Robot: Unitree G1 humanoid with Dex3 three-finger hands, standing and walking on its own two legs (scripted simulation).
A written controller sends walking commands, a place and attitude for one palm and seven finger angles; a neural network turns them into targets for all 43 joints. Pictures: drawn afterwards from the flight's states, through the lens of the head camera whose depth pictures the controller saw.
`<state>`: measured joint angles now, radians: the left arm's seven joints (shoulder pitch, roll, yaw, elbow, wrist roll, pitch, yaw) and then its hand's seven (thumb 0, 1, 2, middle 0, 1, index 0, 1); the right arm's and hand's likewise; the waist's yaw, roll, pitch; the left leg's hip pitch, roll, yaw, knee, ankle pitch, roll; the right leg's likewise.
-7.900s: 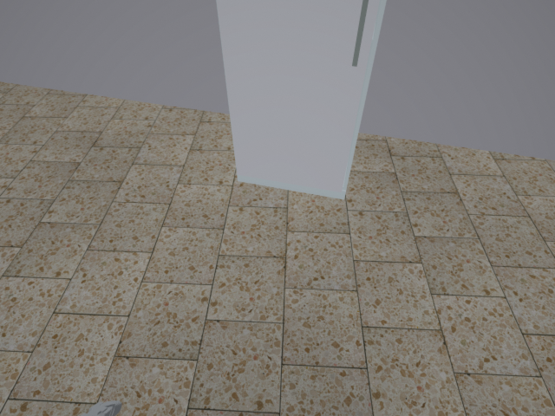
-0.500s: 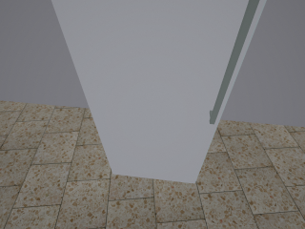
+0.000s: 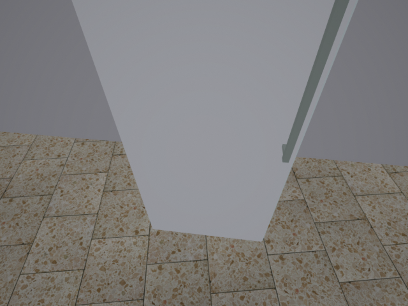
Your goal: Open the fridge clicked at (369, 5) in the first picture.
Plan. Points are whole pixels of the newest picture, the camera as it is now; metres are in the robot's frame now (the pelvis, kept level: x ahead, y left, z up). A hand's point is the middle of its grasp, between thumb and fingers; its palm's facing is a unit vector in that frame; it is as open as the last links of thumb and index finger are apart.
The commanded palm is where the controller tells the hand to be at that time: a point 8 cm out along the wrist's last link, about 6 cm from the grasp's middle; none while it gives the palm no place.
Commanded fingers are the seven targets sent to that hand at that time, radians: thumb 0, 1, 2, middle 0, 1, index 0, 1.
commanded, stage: look again from close up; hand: right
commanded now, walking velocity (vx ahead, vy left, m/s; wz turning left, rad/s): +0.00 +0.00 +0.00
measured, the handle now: (311, 77) +0.52 -0.19 +0.21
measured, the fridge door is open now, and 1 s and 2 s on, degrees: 0 0 0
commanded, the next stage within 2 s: raise the hand to about handle height in 1.42 s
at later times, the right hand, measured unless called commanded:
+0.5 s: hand out of the picture -0.01 -0.15 -0.18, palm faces +0.05 +0.99 -0.15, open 7.4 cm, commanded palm none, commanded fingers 0.00 -0.90 -0.90 0.20 0.30 0.20 0.30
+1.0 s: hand out of the picture +0.00 -0.15 -0.18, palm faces +0.04 +0.99 -0.15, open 7.4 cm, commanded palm none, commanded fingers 0.00 -0.90 -0.90 0.20 0.30 0.20 0.30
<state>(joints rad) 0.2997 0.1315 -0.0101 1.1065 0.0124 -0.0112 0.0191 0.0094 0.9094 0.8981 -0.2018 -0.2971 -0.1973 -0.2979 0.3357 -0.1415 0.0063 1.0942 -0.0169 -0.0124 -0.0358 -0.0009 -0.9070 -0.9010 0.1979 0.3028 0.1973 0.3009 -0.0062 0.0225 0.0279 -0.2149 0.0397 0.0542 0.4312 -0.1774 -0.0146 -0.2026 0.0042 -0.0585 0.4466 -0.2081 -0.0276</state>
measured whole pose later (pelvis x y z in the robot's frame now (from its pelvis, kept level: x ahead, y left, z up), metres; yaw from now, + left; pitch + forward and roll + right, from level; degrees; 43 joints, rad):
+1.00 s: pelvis +0.01 +0.01 +0.00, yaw +0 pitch -1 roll +0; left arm 0.31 0.11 -0.01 1.12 0.01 -0.02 0.03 0.01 0.91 0.90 -0.20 -0.30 -0.20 -0.30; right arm 0.33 -0.12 -0.01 1.09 -0.02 -0.02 -0.04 0.00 -0.91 -0.90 0.20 0.30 0.20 0.30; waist -0.01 0.02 0.03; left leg -0.22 0.03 0.05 0.44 -0.19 0.00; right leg -0.20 -0.01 -0.06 0.45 -0.22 -0.02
